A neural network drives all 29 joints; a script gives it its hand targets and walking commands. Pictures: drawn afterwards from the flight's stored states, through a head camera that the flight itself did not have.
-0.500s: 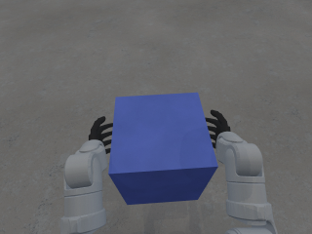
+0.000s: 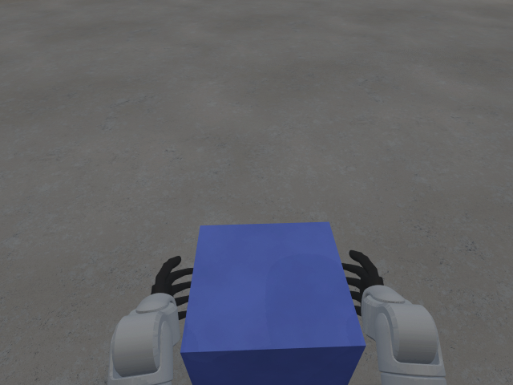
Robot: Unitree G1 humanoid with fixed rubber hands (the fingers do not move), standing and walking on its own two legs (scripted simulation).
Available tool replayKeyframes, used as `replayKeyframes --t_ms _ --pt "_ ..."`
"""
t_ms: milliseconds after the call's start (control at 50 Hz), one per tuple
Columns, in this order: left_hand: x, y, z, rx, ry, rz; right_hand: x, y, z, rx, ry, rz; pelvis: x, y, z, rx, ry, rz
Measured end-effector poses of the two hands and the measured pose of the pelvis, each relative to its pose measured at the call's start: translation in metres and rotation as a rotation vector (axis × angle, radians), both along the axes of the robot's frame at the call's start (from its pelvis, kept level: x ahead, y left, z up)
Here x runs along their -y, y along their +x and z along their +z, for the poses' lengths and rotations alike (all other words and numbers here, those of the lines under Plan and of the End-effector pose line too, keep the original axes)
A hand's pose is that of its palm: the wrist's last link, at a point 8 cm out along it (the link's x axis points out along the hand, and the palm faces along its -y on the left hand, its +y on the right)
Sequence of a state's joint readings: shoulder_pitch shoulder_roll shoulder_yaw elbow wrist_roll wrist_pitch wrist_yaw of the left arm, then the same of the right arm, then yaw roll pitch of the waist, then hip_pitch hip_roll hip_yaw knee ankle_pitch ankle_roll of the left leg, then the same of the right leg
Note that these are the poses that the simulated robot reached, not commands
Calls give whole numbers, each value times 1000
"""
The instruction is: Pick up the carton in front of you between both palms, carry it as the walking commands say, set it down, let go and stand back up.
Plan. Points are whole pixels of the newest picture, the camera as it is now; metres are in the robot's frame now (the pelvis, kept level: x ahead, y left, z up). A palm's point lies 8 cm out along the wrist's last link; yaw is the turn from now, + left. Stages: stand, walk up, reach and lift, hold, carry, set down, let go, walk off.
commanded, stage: carry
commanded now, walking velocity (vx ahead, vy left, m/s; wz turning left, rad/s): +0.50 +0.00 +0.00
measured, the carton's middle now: (267, 321) +0.26 -0.01 -0.01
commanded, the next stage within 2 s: none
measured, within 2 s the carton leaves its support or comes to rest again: neither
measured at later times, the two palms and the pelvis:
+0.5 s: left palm (195, 170) +0.54 +0.13 +0.09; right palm (332, 161) +0.57 -0.17 +0.08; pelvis +0.30 -0.05 +0.00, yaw +3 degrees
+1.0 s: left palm (189, 109) +0.86 +0.17 +0.07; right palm (292, 105) +0.86 -0.13 +0.07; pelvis +0.60 +0.02 +0.00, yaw +0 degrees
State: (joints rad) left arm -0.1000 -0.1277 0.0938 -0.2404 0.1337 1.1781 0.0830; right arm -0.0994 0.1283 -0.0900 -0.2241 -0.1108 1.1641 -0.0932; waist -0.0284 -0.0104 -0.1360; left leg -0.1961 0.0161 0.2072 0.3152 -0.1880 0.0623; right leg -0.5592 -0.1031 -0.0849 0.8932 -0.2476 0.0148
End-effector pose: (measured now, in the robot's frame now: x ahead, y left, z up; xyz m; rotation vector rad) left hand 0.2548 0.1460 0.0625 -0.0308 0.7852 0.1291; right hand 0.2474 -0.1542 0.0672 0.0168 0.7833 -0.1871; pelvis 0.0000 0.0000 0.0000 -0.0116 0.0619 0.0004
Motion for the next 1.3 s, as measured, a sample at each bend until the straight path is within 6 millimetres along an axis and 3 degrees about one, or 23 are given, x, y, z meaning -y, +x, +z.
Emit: replayKeyframes --t_ms 160,280,420,500,620,680,760,820,900,1040,1160,1220,1300 --pt "6 95 22 106 4 38 6 106 20 106 10 34 14 99 -4 3 4 11" --pt "25 184 17 134 36 59 25 202 5 135 47 51 36 184 -27 18 -9 45" --pt "25 246 11 19 35 113 24 279 0 20 58 92 49 252 -6 -3 23 65" --pt "21 290 24 50 34 120 20 324 12 51 54 103 46 295 2 -10 32 57" --pt "9 373 34 108 23 91 9 398 24 109 43 75 27 374 -1 -8 23 50" --pt "-2 418 24 107 10 73 -2 438 18 108 27 60 13 420 -10 1 13 40" --pt "-19 479 -4 76 -17 53 -19 493 -1 77 -7 47 -8 477 -27 13 27 17" --pt "-24 511 -16 -3 -20 36 -24 520 -13 -2 -6 26 -18 506 -18 5 16 -4" --pt "-26 553 -12 -28 -10 7 -26 554 -10 -27 -5 2 -26 545 -5 -6 -2 -6" --pt "-28 629 9 63 -13 28 -28 637 13 64 -6 22 -21 621 1 -6 -10 9" --pt "-16 697 20 145 16 62 -16 714 14 146 30 51 -4 694 -18 22 11 25" --pt "-11 725 18 109 38 59 -11 741 5 109 62 40 -1 716 -18 15 -9 40" --pt "-12 745 12 51 34 70 -12 764 -1 52 60 48 1 737 -12 11 3 49"
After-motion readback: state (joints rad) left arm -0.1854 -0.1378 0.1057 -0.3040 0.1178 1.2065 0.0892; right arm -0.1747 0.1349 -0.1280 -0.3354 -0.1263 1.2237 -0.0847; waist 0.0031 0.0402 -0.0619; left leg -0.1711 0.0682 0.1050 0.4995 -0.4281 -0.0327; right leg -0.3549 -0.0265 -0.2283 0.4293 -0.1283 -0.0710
